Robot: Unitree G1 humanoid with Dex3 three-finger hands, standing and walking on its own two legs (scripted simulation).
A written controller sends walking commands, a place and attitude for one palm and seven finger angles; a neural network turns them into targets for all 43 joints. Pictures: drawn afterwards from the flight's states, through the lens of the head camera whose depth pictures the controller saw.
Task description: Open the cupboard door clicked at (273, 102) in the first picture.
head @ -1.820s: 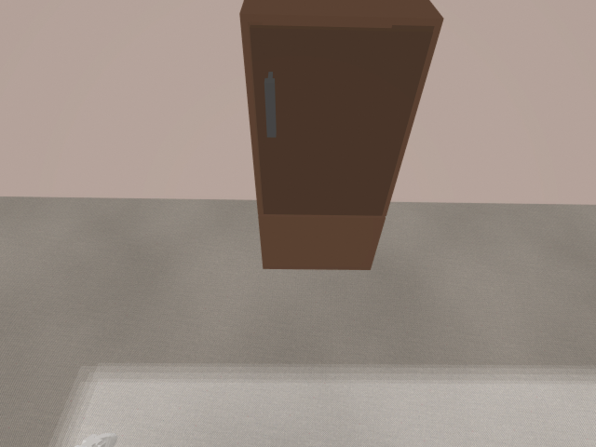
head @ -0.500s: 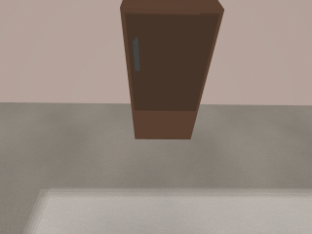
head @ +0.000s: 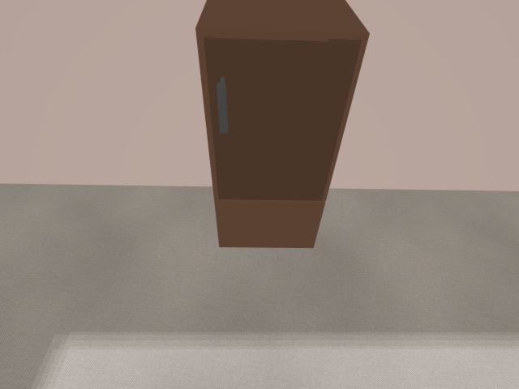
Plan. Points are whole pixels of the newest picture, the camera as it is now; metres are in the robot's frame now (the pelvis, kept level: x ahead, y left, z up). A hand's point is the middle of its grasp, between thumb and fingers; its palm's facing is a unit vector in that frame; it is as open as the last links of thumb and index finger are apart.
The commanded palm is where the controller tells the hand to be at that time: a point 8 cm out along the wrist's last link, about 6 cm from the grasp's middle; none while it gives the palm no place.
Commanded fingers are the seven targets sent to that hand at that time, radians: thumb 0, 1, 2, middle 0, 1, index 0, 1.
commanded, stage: take the last steps up to it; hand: left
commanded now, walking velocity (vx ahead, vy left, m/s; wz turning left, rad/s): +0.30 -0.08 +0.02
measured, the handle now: (223, 105) +0.84 +0.16 +0.01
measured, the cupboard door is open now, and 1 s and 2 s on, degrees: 0 0 0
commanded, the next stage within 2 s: come to a stop and stand still in 0.62 s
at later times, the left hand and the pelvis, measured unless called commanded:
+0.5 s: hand out of the picture +0.17 +0.20 -0.17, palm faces +0.04 -0.99 -0.12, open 7.4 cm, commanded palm none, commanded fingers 0.00 0.90 0.90 -0.20 -0.30 -0.20 -0.30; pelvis +0.15 +0.03 +0.01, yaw +0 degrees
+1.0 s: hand (202, 279) +0.39 +0.15 -0.17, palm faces +0.05 -0.98 -0.22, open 7.2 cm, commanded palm none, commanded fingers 0.00 0.90 0.90 -0.20 -0.30 -0.20 -0.30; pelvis +0.30 -0.03 -0.01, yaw +1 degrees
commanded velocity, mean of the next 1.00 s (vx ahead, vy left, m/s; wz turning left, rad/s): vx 0.08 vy -0.02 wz -0.01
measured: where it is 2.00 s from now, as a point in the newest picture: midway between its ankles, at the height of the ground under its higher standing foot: outside the picture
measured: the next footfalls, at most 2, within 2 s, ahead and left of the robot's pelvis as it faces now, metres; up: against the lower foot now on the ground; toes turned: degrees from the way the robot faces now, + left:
left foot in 0.24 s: +0.12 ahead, +0.12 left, +0.00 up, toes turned +9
right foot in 0.72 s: +0.40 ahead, -0.13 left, +0.00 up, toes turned -7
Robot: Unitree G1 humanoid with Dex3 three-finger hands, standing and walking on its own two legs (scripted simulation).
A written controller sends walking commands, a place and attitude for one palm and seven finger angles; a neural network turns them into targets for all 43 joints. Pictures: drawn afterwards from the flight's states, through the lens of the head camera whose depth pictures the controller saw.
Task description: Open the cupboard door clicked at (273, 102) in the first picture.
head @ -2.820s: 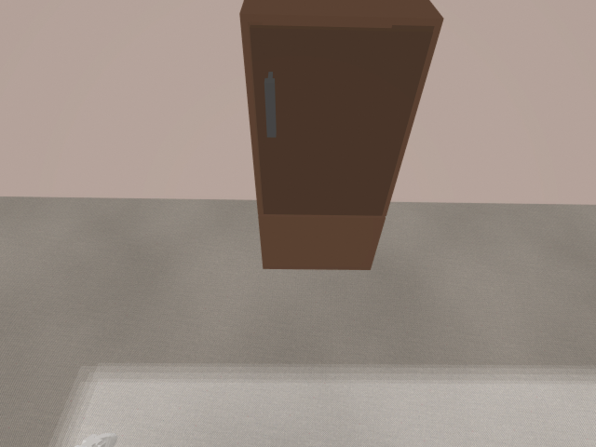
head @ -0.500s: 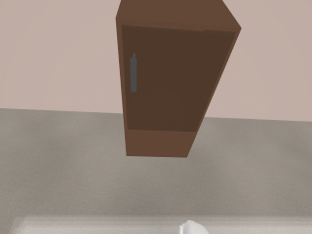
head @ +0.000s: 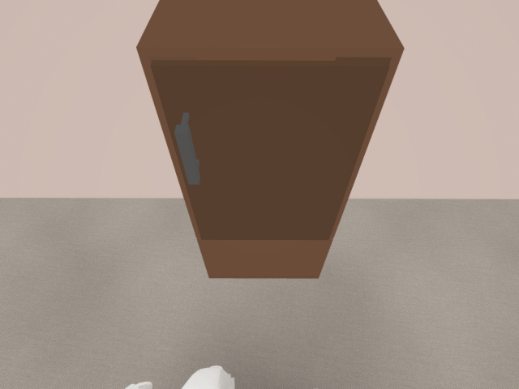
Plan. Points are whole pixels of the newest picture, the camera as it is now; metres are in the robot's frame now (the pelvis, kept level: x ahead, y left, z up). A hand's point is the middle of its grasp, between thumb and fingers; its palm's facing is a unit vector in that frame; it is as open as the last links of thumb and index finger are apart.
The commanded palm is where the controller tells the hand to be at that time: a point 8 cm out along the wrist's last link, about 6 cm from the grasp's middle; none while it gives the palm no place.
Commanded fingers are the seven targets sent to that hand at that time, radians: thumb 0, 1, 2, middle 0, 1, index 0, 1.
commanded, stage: come to a stop and stand still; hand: left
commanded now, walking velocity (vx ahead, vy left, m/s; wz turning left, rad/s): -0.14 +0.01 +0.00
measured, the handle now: (190, 149) +0.55 +0.18 +0.02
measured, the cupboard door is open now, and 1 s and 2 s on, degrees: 0 0 0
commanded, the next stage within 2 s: look again from close up in 0.96 s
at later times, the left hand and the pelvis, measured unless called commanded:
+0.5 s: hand out of the picture -0.03 +0.22 -0.17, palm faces +0.02 -0.98 -0.19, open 7.4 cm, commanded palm none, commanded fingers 0.00 0.90 0.90 -0.20 -0.30 -0.20 -0.30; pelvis -0.03 +0.03 +0.01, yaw -1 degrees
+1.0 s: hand out of the picture -0.08 +0.13 -0.17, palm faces +0.04 -0.99 -0.11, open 7.4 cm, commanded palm none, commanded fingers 0.00 0.90 0.90 -0.20 -0.30 -0.20 -0.30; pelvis -0.05 -0.01 +0.01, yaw +0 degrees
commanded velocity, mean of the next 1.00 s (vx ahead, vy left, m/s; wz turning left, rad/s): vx -0.01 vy -0.03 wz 0.00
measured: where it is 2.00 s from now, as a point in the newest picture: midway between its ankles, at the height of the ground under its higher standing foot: outside the picture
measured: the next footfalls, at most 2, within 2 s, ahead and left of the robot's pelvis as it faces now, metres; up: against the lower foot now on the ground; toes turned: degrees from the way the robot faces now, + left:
left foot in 0.14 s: +0.06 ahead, +0.12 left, +0.00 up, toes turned +4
right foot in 0.56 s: -0.05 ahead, -0.12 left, +0.00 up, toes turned -3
